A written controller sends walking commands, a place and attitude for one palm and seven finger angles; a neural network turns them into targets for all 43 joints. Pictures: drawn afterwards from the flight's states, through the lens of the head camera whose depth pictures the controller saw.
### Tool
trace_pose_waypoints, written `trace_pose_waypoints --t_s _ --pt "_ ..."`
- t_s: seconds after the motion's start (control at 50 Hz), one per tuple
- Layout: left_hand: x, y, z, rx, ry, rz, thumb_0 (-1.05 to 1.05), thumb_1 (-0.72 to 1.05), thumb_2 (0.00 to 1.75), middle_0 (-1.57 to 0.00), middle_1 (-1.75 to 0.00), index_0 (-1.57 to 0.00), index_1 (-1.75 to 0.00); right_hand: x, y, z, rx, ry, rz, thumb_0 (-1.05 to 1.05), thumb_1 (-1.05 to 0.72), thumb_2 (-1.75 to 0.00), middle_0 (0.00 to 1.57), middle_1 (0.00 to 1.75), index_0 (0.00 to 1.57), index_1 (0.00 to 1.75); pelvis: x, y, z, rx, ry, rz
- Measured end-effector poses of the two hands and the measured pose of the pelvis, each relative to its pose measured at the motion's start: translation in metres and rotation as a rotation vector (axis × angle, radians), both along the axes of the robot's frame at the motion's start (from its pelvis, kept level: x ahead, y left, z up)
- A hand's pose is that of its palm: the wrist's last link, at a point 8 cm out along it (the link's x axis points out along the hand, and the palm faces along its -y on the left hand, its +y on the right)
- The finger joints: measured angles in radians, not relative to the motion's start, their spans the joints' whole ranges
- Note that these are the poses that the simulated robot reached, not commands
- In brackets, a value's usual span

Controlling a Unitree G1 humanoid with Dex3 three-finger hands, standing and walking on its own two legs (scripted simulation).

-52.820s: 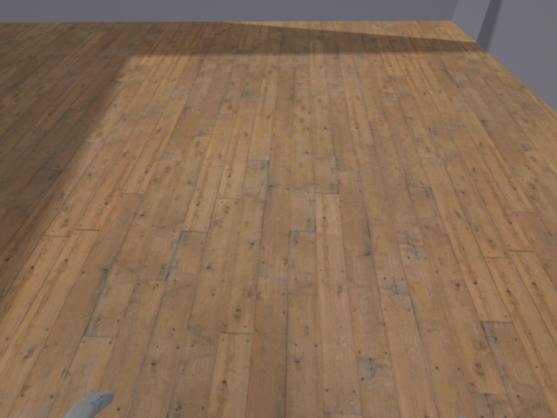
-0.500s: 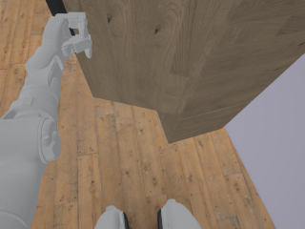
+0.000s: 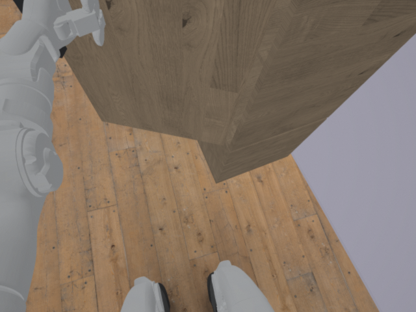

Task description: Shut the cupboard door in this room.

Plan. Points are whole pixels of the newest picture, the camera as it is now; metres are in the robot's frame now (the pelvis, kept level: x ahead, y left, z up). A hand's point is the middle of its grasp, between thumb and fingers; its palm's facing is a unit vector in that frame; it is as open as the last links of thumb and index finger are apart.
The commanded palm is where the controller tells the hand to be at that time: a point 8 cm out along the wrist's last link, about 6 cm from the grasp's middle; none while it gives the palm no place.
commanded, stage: push the door shut along its arc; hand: left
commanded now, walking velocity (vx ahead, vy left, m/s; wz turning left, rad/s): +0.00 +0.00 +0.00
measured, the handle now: (42, 6) +0.63 +0.15 +0.13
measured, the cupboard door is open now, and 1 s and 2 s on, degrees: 58 50 50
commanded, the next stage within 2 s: pull the fist back off the door in 0.32 s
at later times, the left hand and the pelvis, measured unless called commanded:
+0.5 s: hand (109, 6) +0.59 +0.05 +0.14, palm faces -0.29 -0.95 +0.09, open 3.4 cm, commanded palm +0.61 +0.07 +0.13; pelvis -0.01 +0.00 -0.02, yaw +1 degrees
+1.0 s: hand (122, 7) +0.57 +0.03 +0.16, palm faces +0.00 -1.00 -0.04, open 3.1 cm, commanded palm +0.53 +0.07 +0.13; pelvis +0.00 -0.01 +0.01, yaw +0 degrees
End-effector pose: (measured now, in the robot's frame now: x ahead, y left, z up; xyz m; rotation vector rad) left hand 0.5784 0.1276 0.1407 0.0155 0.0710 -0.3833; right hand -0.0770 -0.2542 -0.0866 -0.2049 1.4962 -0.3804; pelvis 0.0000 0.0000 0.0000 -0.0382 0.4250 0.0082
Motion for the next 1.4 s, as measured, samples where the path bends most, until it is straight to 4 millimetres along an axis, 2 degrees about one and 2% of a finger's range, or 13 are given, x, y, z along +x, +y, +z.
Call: trace_pose_waypoints --t_s 0.22,0.44,0.54,0.62,0.68,0.74,0.82,0.9,1.0,1.1,1.2,1.32,1.4 --pt "0.005 -0.005 0.002 -0.002 -0.009 -0.037 0.02 0.9 0.94 -1.3 -1.5 -1.3 -1.5 0.007 -0.009 0.0 -0.03 0.012 0.028 0.0 -0.91 -0.9 0.2 0.3 0.2 0.3 0.0 -0.001 -0.004 -0.007 0.016 0.015" --pt "0.009 -0.02 0.004 0.01 -0.022 -0.062 0.05 0.99 0.99 -1.3 -1.5 -1.3 -1.5 0.008 -0.01 -0.009 -0.04 0.004 0.04 0.0 -0.91 -0.9 0.2 0.3 0.2 0.3 -0.005 0.0 -0.012 -0.009 0.033 0.019" --pt "0.013 -0.028 -0.003 -0.131 0.032 0.221 0.03 0.91 0.95 -1.3 -1.5 -1.3 -1.5 0.004 0.001 -0.013 0.022 -0.007 0.072 0.0 -0.91 -0.9 0.2 0.3 0.2 0.3 -0.007 0.001 -0.017 -0.019 0.063 0.024" --pt "0.011 -0.036 -0.005 -0.083 -0.037 0.411 0.02 0.87 0.93 -1.3 -1.5 -1.3 -1.5 -0.003 0.015 -0.017 0.098 -0.008 0.084 0.0 -0.91 -0.9 0.2 0.3 0.2 0.3 -0.008 -0.001 -0.019 -0.015 0.08 0.019" --pt "0.006 -0.044 -0.003 0.02 -0.123 0.427 0.02 0.88 0.92 -1.3 -1.5 -1.3 -1.5 -0.013 0.025 -0.019 0.151 0.005 0.055 0.0 -0.91 -0.9 0.2 0.3 0.2 0.3 -0.008 -0.002 -0.019 -0.009 0.075 0.013" --pt "0.0 -0.052 -0.006 0.087 -0.109 0.38 0.02 0.89 0.91 -1.3 -1.5 -1.3 -1.5 -0.022 0.033 -0.018 0.189 0.029 0.013 0.0 -0.91 -0.9 0.2 0.3 0.2 0.3 -0.008 -0.003 -0.013 -0.003 0.053 0.01" --pt "-0.01 -0.057 -0.013 0.034 0.027 0.364 0.02 0.89 0.91 -1.3 -1.5 -1.3 -1.5 -0.029 0.035 -0.009 0.198 0.043 -0.02 0.0 -0.91 -0.9 0.2 0.3 0.2 0.3 -0.005 -0.005 -0.001 0.004 0.017 0.003" --pt "-0.017 -0.054 0.001 -0.031 0.0 0.396 0.02 0.89 0.9 -1.3 -1.5 -1.3 -1.5 -0.027 0.026 0.001 0.177 0.017 -0.013 0.0 -0.91 -0.9 0.2 0.3 0.2 0.3 0.0 -0.007 0.008 0.011 -0.012 -0.003" --pt "-0.026 -0.048 0.018 0.018 -0.121 0.379 0.02 0.9 0.9 -1.3 -1.5 -1.3 -1.5 -0.016 0.009 0.005 0.155 -0.006 0.014 0.0 -0.91 -0.9 0.2 0.3 0.2 0.3 0.005 -0.01 0.013 0.017 -0.038 0.0" --pt "-0.048 -0.04 -0.007 0.052 -0.023 0.354 0.01 0.9 0.9 -1.3 -1.5 -1.3 -1.5 0.008 -0.009 0.008 0.129 -0.032 0.042 0.0 -0.91 -0.9 0.2 0.3 0.2 0.3 0.009 -0.011 0.019 0.022 -0.07 0.006" --pt "-0.074 -0.039 -0.026 -0.029 -0.014 0.376 0.02 0.9 0.9 -1.3 -1.5 -1.3 -1.5 0.045 -0.022 0.007 0.097 -0.104 0.099 0.0 -0.91 -0.9 0.2 0.3 0.2 0.3 0.011 -0.011 0.023 0.024 -0.099 0.013" --pt "-0.082 -0.052 -0.004 0.011 -0.175 0.333 0.02 0.9 0.9 -1.31 -1.5 -1.3 -1.5 0.088 -0.024 -0.006 0.091 -0.211 0.139 0.0 -0.91 -0.9 0.2 0.3 0.2 0.3 0.01 -0.01 0.018 0.029 -0.108 0.023" --pt "-0.074 -0.059 0.001 0.068 -0.108 0.331 0.02 0.9 0.9 -1.31 -1.5 -1.3 -1.5 0.103 -0.017 -0.012 0.114 -0.248 0.134 0.0 -0.91 -0.9 0.2 0.3 0.2 0.3 0.009 -0.011 0.018 0.035 -0.113 0.021"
